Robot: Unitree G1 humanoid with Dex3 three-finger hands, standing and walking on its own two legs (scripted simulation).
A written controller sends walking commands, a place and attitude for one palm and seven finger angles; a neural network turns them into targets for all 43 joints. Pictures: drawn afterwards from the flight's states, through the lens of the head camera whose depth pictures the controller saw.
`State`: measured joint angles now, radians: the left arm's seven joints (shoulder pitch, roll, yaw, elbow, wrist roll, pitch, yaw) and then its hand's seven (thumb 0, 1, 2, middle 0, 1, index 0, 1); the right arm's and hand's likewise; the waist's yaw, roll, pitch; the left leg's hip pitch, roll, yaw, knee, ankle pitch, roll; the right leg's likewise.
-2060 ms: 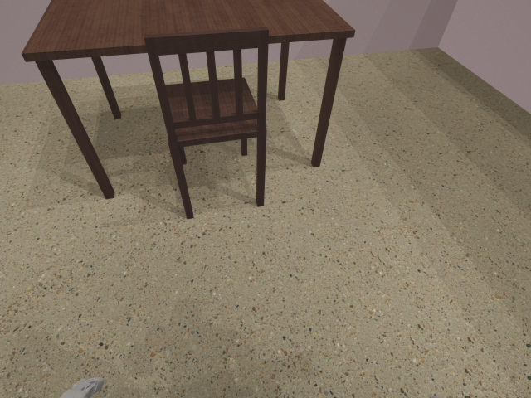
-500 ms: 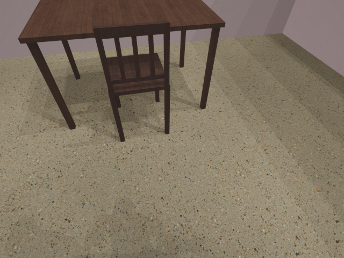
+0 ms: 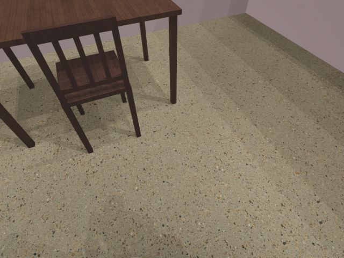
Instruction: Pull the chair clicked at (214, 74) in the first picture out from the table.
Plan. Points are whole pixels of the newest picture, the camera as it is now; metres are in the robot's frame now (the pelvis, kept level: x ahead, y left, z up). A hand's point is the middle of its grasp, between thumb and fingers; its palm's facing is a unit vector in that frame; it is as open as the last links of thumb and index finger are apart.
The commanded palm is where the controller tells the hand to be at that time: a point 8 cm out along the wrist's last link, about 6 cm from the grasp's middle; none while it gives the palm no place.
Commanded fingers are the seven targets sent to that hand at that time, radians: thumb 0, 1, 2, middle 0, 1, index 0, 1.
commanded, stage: walk to a spot facing it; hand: left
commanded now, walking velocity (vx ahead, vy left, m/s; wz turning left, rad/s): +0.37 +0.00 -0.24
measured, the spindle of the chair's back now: (84, 61) +0.92 +0.50 -0.08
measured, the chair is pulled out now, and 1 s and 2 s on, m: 0.00 0.00 0.00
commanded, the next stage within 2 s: turn to face it in 0.76 s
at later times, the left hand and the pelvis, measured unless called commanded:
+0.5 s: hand (97, 225) +0.22 +0.24 -0.17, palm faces -0.07 -0.99 -0.15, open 7.4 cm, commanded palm none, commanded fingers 0.00 0.90 0.90 -0.20 -0.30 -0.20 -0.30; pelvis +0.22 +0.06 +0.01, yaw -10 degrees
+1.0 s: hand (154, 133) +0.56 +0.12 -0.16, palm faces -0.39 -0.89 -0.22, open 7.4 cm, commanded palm none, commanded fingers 0.00 0.90 0.90 -0.20 -0.30 -0.20 -0.30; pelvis +0.38 +0.00 +0.00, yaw -23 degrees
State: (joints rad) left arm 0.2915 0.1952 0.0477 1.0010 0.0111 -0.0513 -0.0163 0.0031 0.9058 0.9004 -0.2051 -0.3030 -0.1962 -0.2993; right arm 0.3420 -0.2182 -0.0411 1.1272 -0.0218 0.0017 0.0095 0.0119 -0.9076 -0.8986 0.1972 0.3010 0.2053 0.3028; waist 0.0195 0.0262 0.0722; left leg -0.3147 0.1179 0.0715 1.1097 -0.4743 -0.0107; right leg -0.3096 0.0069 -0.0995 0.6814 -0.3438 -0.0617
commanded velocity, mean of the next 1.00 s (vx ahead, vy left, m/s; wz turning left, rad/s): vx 0.17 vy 0.00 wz -0.27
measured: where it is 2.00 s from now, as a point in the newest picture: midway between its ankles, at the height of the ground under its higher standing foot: (183, 223)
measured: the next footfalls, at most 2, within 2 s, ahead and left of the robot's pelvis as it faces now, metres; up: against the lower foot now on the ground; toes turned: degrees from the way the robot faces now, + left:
left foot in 0.36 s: +0.31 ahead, +0.14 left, +0.00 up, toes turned +3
right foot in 0.90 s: +0.45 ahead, -0.11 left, +0.00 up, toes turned -30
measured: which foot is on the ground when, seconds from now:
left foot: up 0.00-0.34, down 0.36-0.90, up 0.92-1.00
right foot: down 0.00-0.36, up 0.38-0.88, down 0.90-1.00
